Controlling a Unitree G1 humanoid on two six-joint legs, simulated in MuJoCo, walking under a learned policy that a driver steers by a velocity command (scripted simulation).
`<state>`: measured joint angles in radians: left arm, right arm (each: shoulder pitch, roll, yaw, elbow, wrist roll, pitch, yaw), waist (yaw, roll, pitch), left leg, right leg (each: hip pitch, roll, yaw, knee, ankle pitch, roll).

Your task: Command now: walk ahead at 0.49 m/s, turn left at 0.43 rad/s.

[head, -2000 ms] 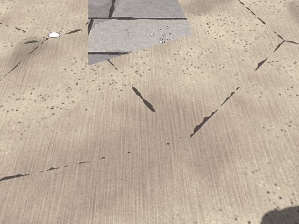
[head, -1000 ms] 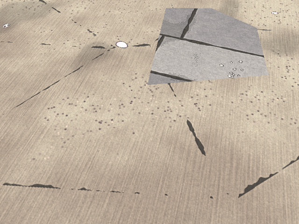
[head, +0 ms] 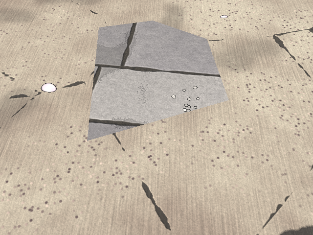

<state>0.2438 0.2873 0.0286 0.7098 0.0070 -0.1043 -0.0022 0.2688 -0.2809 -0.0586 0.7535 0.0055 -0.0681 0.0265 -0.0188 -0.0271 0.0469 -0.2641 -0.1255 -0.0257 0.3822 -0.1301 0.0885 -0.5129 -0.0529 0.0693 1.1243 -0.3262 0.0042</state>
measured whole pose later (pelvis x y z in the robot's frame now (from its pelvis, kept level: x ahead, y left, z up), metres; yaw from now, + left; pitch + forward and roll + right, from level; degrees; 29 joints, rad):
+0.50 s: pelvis +0.29 -0.05 +0.01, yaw +14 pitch +1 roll -1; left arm 0.33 0.26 0.05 0.76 0.00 -0.10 -0.02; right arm 0.23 -0.31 -0.06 0.70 0.01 -0.04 0.00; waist 0.04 0.05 0.01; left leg -0.56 0.04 -0.06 1.03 -0.30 0.01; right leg -0.19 0.03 -0.02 0.35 -0.18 -0.03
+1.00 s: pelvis +0.53 +0.07 +0.01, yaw +9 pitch +0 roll +2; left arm 0.26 0.32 0.07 0.79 -0.03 -0.04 0.00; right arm 0.28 -0.26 -0.06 0.79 -0.01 -0.09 0.02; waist -0.02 -0.05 0.03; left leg -0.14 -0.04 0.13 0.32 -0.18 0.05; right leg -0.61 -0.09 0.07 1.08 -0.22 0.01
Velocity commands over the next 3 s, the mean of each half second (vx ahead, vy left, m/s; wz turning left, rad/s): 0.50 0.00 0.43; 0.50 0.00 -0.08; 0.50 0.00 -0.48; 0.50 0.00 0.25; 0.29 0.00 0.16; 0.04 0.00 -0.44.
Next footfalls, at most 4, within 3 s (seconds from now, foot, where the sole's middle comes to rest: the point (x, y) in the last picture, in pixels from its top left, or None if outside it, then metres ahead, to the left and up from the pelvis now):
0.28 right None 0.36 -0.14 -0.78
0.76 left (121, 216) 0.55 0.17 -0.78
1.30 right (166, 151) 0.87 -0.03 -0.78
1.86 left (130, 102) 1.20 0.16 -0.78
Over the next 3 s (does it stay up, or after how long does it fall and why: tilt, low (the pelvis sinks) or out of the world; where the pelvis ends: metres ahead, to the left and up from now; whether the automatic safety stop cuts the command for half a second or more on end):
stays up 1.37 0.10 0.00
